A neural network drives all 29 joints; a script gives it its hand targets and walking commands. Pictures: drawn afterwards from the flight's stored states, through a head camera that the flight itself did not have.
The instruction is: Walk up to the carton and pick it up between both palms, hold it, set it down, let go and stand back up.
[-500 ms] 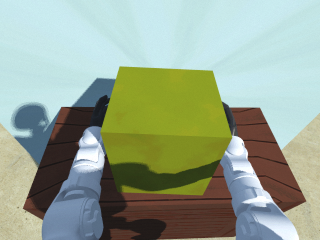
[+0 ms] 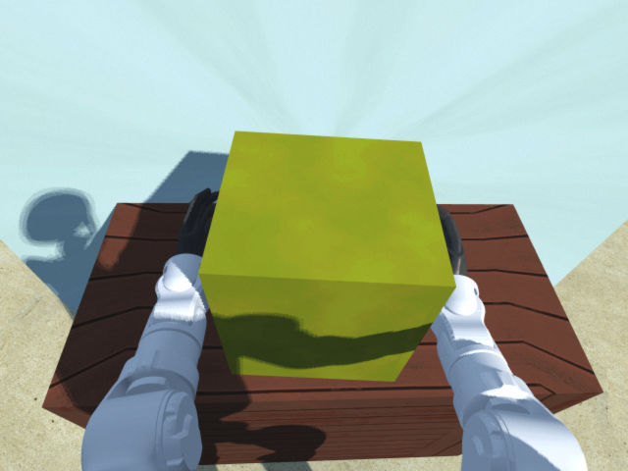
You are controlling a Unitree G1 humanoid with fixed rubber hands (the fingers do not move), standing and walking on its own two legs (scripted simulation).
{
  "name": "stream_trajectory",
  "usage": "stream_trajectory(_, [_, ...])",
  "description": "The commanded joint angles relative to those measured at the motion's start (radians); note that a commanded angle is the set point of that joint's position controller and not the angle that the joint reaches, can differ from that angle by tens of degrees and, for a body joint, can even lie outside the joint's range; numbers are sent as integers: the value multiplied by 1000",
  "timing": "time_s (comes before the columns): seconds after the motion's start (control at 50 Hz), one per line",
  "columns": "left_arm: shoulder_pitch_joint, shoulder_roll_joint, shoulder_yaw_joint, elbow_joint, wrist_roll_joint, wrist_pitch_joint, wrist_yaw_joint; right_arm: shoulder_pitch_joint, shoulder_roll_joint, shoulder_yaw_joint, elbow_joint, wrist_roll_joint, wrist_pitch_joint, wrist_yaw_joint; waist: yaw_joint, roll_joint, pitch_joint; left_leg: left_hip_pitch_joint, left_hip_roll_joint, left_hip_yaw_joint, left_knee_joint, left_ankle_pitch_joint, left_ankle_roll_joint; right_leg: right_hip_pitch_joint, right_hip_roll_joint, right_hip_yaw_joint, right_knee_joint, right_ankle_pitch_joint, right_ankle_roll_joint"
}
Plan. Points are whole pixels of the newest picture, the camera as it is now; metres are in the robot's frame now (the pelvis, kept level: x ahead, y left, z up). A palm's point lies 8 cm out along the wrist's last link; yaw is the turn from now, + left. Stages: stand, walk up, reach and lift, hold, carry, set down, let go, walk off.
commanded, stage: set down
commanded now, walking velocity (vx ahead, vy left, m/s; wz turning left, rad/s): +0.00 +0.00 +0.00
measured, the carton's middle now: (320, 265) +0.39 -0.01 +0.01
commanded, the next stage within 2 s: none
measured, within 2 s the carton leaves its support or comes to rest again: neither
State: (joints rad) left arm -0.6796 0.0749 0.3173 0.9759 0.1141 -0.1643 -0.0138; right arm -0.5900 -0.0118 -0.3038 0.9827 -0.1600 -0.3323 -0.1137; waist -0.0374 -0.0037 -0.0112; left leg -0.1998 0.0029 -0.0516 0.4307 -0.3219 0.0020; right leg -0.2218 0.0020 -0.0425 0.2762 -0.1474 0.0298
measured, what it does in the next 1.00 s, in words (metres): stands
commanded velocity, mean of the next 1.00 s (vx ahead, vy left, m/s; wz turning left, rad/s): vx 0.00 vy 0.00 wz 0.00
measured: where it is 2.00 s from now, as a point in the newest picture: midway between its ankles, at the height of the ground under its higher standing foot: outside the picture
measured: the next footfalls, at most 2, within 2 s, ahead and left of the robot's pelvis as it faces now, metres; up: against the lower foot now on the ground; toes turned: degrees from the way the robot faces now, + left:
none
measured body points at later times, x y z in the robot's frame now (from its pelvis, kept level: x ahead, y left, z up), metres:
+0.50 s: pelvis +0.00 +0.00 +0.00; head +0.04 +0.02 +0.45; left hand +0.41 +0.17 +0.04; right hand +0.38 -0.18 +0.04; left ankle -0.07 +0.10 -0.74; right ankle -0.01 -0.14 -0.74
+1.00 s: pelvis -0.01 -0.01 +0.00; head +0.07 +0.02 +0.44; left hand +0.41 +0.19 +0.00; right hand +0.39 -0.18 +0.01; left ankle -0.07 +0.10 -0.74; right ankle -0.01 -0.14 -0.74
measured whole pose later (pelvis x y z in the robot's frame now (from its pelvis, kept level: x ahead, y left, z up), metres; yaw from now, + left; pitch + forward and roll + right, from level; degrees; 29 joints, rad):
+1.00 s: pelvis -0.01 -0.01 +0.00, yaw -1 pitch +15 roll -3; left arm -0.72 0.19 0.23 1.15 0.03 -0.31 0.03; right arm -0.72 -0.02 -0.32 1.23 -0.06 -0.42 -0.11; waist -0.04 0.00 -0.09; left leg -0.43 0.01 -0.05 0.49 -0.30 0.00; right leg -0.44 0.01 -0.04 0.31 -0.12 0.02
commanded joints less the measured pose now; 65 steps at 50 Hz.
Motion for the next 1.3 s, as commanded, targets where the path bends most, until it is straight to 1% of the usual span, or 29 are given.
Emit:
stream_trajectory(0.0, [-469,-517,-200,52,144,-55,-140,-525,543,182,-79,-168,-59,147,2,56,-386,-95,4,74,-4,726,-121,321,26,-44,83,477,-21])
stream_trajectory(0.06, [-519,-528,-212,31,148,-61,-132,-531,527,141,-46,-184,-71,150,-17,87,-399,-73,8,63,-6,735,-125,279,29,-54,76,427,-20])
stream_trajectory(0.12, [-487,-494,-168,88,169,-57,-137,-557,529,129,-73,-209,-85,150,6,52,-387,-108,12,72,0,723,-123,314,23,-55,78,427,-21])
stream_trajectory(0.32, [-456,-465,-102,104,207,-71,-144,-456,516,94,7,-236,-73,161,-3,33,-284,-140,0,69,-22,657,-100,296,12,-55,88,408,-12])
stream_trajectory(0.4, [-476,-433,-81,127,219,-65,-144,-447,492,70,48,-240,-77,163,10,70,-266,-94,-1,75,-29,658,-104,267,13,-57,64,337,-19])
stream_trajectory(0.52, [-447,-401,-62,122,236,-67,-151,-397,469,31,53,-274,-70,159,-14,51,-263,-117,0,74,-38,595,-91,262,12,-60,67,338,-5])
stream_trajectory(0.54, [-461,-352,-36,142,233,-65,-145,-410,433,22,60,-262,-76,161,15,66,-250,-117,0,70,-36,621,-92,262,12,-59,64,307,-8])
stream_trajectory(0.62, [-491,-285,-47,125,216,-65,-126,-427,340,-20,66,-263,-76,142,-22,73,-273,-86,11,62,-20,640,-99,239,16,-65,63,305,-13])
stream_trajectory(0.64, [-463,-243,-9,163,226,-65,-122,-412,324,-13,80,-262,-73,132,5,47,-221,-110,4,69,-28,629,-95,235,16,-60,58,297,-8])
stream_trajectory(0.66, [-470,-259,6,165,235,-65,-125,-392,354,-43,87,-276,-60,131,-8,18,-181,-126,5,66,-37,616,-80,223,14,-60,59,303,-1])
stream_trajectory(0.68, [-477,-103,17,173,213,-71,-96,-410,196,-46,90,-227,-75,117,17,60,-264,-100,5,81,-32,626,-89,226,19,-54,72,327,-10])
stream_trajectory(0.7, [-436,-12,-5,156,163,-66,-70,-343,62,-51,114,-180,-78,91,-17,49,-242,-74,11,66,-12,662,-109,219,27,-58,70,327,-11])
stream_trajectory(0.76, [-445,186,-69,110,35,-70,8,-395,-153,15,172,-10,-96,30,3,84,-325,-60,32,57,38,759,-134,170,52,-53,92,346,-18])
stream_trajectory(0.8, [-521,212,-148,91,-47,-96,53,-489,-173,90,126,101,-118,14,19,115,-536,-78,35,62,94,842,-154,143,65,-30,136,420,-26])
stream_trajectory(0.82, [-547,188,-184,89,-90,-115,65,-506,-141,99,143,125,-131,9,-19,118,-556,-66,32,64,112,861,-154,120,69,-35,147,440,-32])
stream_trajectory(0.84, [-557,191,-207,119,-140,-129,67,-547,-148,104,131,141,-127,4,-4,75,-613,-120,29,66,131,849,-155,123,65,-32,154,460,-36])
stream_trajectory(0.92, [-557,221,-265,150,-243,-206,61,-544,-147,141,94,183,-152,-12,-14,70,-856,-179,29,65,190,904,-148,164,45,-3,213,595,-34])
stream_trajectory(0.94, [-569,212,-263,149,-231,-224,58,-531,-170,120,110,182,-158,-13,-20,115,-880,-163,27,73,187,925,-149,132,49,-10,218,603,-39])
stream_trajectory(0.96, [-588,244,-248,158,-240,-234,55,-550,-167,143,97,181,-153,-12,12,78,-920,-209,29,75,194,892,-144,164,45,2,229,605,-36])
stream_trajectory(1.0, [-555,258,-262,180,-234,-230,50,-513,-186,145,164,191,-154,-16,-15,101,-884,-174,18,88,199,927,-148,138,48,-18,235,639,-31])
stream_trajectory(1.02, [-544,264,-250,211,-246,-231,41,-558,-200,181,154,229,-154,-14,25,72,-894,-219,22,76,188,933,-143,143,48,-7,235,639,-27])
stream_trajectory(1.06, [-546,251,-277,207,-254,-241,39,-544,-210,155,141,227,-172,-14,-4,128,-936,-191,28,75,199,952,-160,101,50,-15,241,609,-35])
stream_trajectory(1.08, [-545,243,-272,206,-264,-242,39,-538,-218,152,154,209,-174,-11,-16,86,-933,-164,26,75,205,974,-165,87,54,-20,233,618,-30])
stream_trajectory(1.12, [-486,274,-256,149,-245,-240,30,-465,-232,168,151,216,-198,-20,3,100,-963,-127,24,77,208,1045,-173,144,57,-18,222,670,-26])
stream_trajectory(1.16, [-460,320,-198,199,-203,-224,18,-418,-210,175,180,241,-202,-22,24,103,-909,-245,0,93,172,951,-152,237,40,4,228,700,-25])
stream_trajectory(1.2, [-437,277,-228,169,-218,-238,15,-437,-226,167,168,239,-220,-25,5,102,-890,-291,2,76,154,918,-156,259,35,0,254,727,-10])
stream_trajectory(1.22, [-158,225,-211,74,-170,-218,3,-186,-234,202,190,262,-251,-21,-3,138,-849,-64,29,31,179,1129,-170,229,60,-13,214,789,-17])
stream_trajectory(1.24, [-355,285,-191,108,-194,-214,3,-395,-251,205,127,279,-253,-21,45,126,-863,-110,15,78,186,1084,-171,172,58,-17,203,661,-10])
stream_trajectory(1.28, [-226,264,-210,97,-189,-198,-4,-262,-258,243,153,305,-253,-16,22,119,-772,-45,24,60,190,1087,-172,143,69,-18,180,636,-18])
